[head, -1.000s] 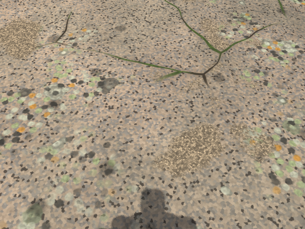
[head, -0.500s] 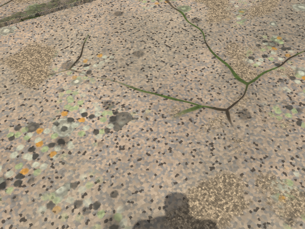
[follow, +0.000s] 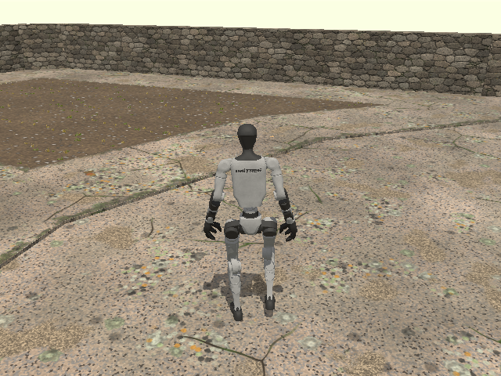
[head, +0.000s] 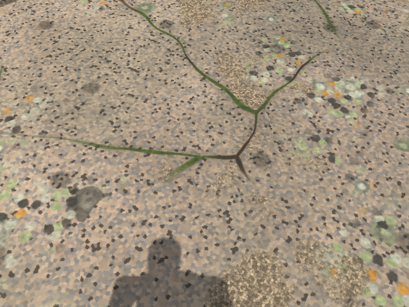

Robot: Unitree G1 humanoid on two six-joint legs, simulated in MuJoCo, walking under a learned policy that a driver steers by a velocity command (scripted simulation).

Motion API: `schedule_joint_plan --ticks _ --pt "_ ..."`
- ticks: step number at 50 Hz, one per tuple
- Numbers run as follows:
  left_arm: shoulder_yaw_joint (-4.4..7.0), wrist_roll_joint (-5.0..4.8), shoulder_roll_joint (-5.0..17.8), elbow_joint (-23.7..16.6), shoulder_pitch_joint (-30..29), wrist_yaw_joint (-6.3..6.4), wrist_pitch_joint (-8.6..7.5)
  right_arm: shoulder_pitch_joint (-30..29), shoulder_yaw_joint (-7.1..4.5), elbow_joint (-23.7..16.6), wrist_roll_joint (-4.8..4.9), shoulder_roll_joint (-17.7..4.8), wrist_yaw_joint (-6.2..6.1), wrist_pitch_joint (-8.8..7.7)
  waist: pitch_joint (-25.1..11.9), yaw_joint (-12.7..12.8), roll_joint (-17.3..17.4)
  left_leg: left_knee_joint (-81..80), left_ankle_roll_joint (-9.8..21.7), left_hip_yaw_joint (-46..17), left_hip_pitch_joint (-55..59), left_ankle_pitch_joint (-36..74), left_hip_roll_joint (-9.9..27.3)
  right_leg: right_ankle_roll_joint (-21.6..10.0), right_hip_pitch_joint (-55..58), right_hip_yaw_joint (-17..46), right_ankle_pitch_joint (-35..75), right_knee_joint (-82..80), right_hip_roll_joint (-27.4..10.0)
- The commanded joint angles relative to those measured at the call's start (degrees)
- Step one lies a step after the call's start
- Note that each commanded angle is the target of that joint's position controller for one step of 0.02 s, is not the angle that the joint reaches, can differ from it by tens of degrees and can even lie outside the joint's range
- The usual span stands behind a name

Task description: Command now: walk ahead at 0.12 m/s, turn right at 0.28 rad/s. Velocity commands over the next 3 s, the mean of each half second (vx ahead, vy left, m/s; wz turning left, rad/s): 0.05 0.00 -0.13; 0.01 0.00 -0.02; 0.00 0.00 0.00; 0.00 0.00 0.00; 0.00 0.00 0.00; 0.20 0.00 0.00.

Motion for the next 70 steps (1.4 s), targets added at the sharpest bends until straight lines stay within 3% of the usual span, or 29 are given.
schedule_joint_plan --ticks 1,6,8,9,10,11,12,14,16,19,21,23,24,25,26,27,30,45,70 --pt "-1.21 -0.04 -1.3 -1.5 5.4 -0.67 0.71 -1.6 -1.06 -3.1 0.04 -6.8 0.21 -0.41 -7.2 2.5 10.0 -6.1 7.8 -5.1 -0.3 32.7 13.2 0.0 9.5 -0.9 5.0 -9.1 -0.4" --pt "-1.62 -0.13 0.7 -3.0 1.7 -0.21 0.33 1.3 -1.83 -1.6 0.05 -9.1 0.79 1.54 -7.0 0.3 9.5 -3.5 7.7 -8.1 2.6 20.0 15.0 -1.0 14.3 -2.3 0.9 -20.7 0.2" --pt "-1.80 0.17 1.0 -2.4 3.5 0.18 -0.87 1.6 -1.73 -1.0 0.14 -8.4 0.46 2.70 -6.7 1.6 6.2 0.6 4.2 -8.2 -0.3 8.6 13.1 -2.1 22.1 -1.2 7.2 -33.1 -0.1" --pt "-1.44 0.65 3.5 -2.0 5.0 0.75 -1.83 3.8 -1.08 -0.9 -0.31 -6.0 0.60 3.04 -8.0 1.1 -0.2 5.4 0.9 -6.0 -3.1 1.4 10.2 -2.7 27.7 5.7 15.2 -38.4 -6.4" --pt "-0.97 0.38 8.0 -3.5 2.7 1.42 -2.33 7.9 0.25 -1.9 0.41 -0.5 0.74 3.17 -8.9 -2.3 -12.0 12.5 -2.9 -1.9 -8.8 -16.0 2.3 -7.4 30.8 18.8 31.6 -40.1 -18.9" --pt "-1.53 -0.74 5.1 -2.2 4.4 1.92 -2.25 5.4 -0.03 -0.5 1.14 -2.6 -0.03 4.57 -8.7 2.1 -9.8 16.2 -3.3 -6.7 -5.5 -23.3 0.7 -13.3 24.4 19.3 29.2 -41.4 -20.3" --pt "-2.22 -0.52 3.3 -1.7 2.9 2.18 -2.18 3.9 -0.52 -1.0 1.39 -4.2 -0.15 5.41 -5.9 0.7 -7.9 18.5 -3.2 -8.7 -6.0 -22.6 0.4 -13.5 22.5 17.4 24.7 -43.0 -18.0" --pt "-3.14 -0.44 1.7 -1.5 -1.3 2.59 -2.01 3.2 -0.77 -0.2 0.87 -4.1 -0.01 6.02 -4.2 -1.2 -6.6 17.8 -3.2 -10.5 -5.1 -17.7 0.3 -10.2 20.9 12.2 20.0 -44.3 -13.2" --pt "-3.35 -0.81 1.6 -1.0 -1.9 2.76 -2.26 5.1 -0.76 1.6 0.15 -3.5 0.03 6.13 -5.7 -1.8 -5.2 17.6 -3.5 -10.3 -2.8 -15.0 -0.5 -9.4 21.8 8.9 23.8 -43.1 -11.2" --pt "-3.53 -0.99 1.7 0.9 -0.9 2.65 -2.46 4.9 -0.32 2.8 0.57 -2.0 -0.33 6.06 -6.1 -1.2 -4.1 12.3 -4.0 -10.5 -0.1 -13.2 -0.6 -9.3 22.2 8.4 21.0 -41.8 -10.9" --pt "-3.36 -1.20 2.2 1.9 -1.5 2.56 -2.10 5.5 -0.05 3.9 0.65 -1.7 -0.65 5.91 -5.2 -1.9 -3.9 3.3 -3.9 -9.8 3.6 -6.0 -0.9 -7.7 20.6 8.5 14.0 -41.1 -9.8" --pt "-3.22 -1.55 1.8 3.0 -0.3 2.26 -1.80 5.8 0.05 4.7 -0.07 -3.2 -0.75 5.15 -4.2 -1.1 -1.9 -2.8 -3.4 -13.2 8.6 2.3 2.7 -3.8 16.9 9.0 3.8 -41.5 -7.7" --pt "-3.07 -1.74 1.1 3.4 1.3 1.97 -1.65 4.7 -0.10 4.7 -0.03 -4.9 -0.62 4.69 -2.3 0.9 0.5 -2.5 -2.8 -15.1 6.1 1.1 4.3 -2.6 16.6 7.7 1.4 -42.4 -5.3" --pt "-3.04 -1.89 0.6 4.3 1.3 1.82 -1.46 3.9 -0.11 5.5 0.62 -4.5 -0.24 4.47 0.0 1.0 4.6 -3.5 -2.4 -15.4 0.0 -3.0 3.8 -2.1 19.9 5.8 3.1 -42.0 -3.7" --pt "-2.93 -1.69 1.0 5.2 1.6 1.83 -1.42 3.7 0.32 5.8 0.60 -3.0 -0.05 4.12 0.1 0.9 5.4 -5.4 -2.5 -15.7 -1.9 -4.7 3.8 -2.1 23.1 5.5 5.4 -40.3 -3.8" --pt "-2.80 -1.52 1.1 5.8 2.1 1.85 -1.47 3.2 0.40 6.1 0.63 -2.8 -0.08 3.86 -0.2 1.1 5.9 -6.3 -2.6 -15.7 -2.3 -4.8 3.7 -2.2 24.5 5.4 7.2 -39.4 -3.9" --pt "-2.78 -1.35 1.1 7.4 2.6 1.75 -1.85 3.4 0.51 6.9 0.69 -2.9 -0.45 3.42 -1.6 1.0 4.5 -6.7 -2.2 -15.7 0.0 -3.5 3.6 -2.2 24.6 5.4 8.7 -39.3 -4.2" --pt "-4.11 -1.41 -0.6 13.5 7.8 2.21 -1.71 6.0 1.47 10.3 0.78 -1.2 -0.63 3.56 0.3 0.6 2.2 -6.9 -1.0 -15.8 0.5 -5.2 3.2 -0.7 22.0 4.7 7.2 -39.9 -4.1" --pt "-4.79 -1.44 -3.1 16.3 11.0 2.65 -1.86 8.9 2.33 12.5 0.85 0.8 -0.92 3.24 0.6 0.7 2.1 -5.8 -0.8 -15.6 0.8 -1.5 2.7 -0.6 22.4 4.1 10.1 -38.4 -4.5"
